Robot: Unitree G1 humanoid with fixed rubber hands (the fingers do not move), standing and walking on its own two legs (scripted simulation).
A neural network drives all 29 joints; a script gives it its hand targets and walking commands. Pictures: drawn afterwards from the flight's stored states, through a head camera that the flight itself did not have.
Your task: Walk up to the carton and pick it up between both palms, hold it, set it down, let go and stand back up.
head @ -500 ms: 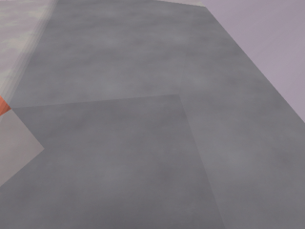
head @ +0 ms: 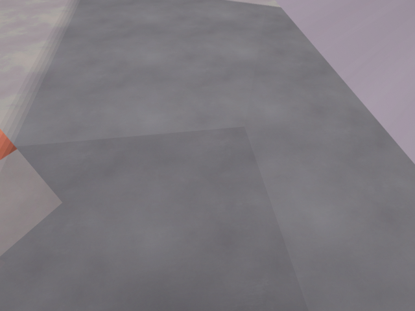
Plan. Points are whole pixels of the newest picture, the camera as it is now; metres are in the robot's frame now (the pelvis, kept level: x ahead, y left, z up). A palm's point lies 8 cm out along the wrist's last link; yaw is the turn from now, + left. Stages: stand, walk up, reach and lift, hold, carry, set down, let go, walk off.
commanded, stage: stand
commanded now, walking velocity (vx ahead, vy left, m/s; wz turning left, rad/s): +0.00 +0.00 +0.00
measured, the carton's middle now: out of the picture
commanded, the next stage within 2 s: walk up in 0.96 s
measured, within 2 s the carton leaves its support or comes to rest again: neither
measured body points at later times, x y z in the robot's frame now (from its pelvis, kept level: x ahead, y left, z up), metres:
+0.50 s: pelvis +0.01 +0.00 +0.00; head +0.02 +0.00 +0.45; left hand -0.01 +0.20 -0.16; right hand +0.00 -0.20 -0.16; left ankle -0.01 +0.13 -0.74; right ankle -0.01 -0.11 -0.74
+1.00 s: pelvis +0.01 +0.00 +0.00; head +0.02 +0.00 +0.45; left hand -0.01 +0.20 -0.16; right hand -0.02 -0.20 -0.16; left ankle -0.01 +0.13 -0.74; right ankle -0.01 -0.11 -0.74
